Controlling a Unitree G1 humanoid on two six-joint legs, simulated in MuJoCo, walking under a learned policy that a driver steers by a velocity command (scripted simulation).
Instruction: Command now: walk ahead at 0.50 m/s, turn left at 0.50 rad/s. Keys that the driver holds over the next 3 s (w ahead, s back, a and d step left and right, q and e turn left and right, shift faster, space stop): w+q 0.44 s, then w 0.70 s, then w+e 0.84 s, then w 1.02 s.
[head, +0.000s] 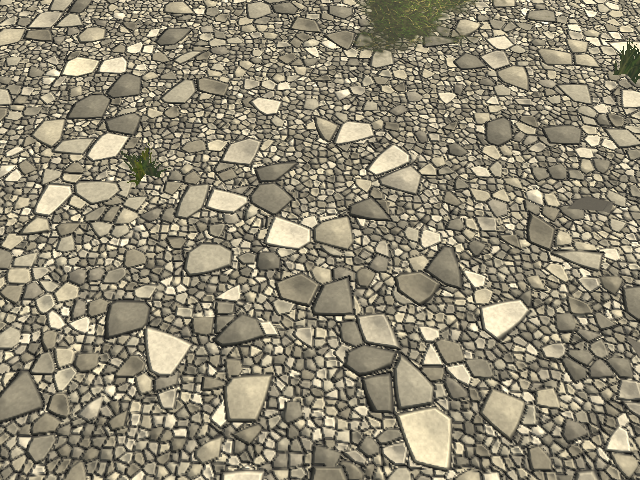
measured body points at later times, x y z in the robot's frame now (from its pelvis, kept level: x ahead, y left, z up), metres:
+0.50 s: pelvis +0.30 +0.01 +0.01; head +0.32 +0.03 +0.45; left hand +0.46 +0.31 -0.07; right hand +0.40 -0.26 -0.11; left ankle +0.15 +0.09 -0.72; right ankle +0.46 -0.07 -0.72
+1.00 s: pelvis +0.55 +0.11 +0.01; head +0.57 +0.13 +0.46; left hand +0.41 +0.36 -0.12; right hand +0.86 +0.00 -0.06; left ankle +0.62 +0.26 -0.72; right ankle +0.46 -0.07 -0.72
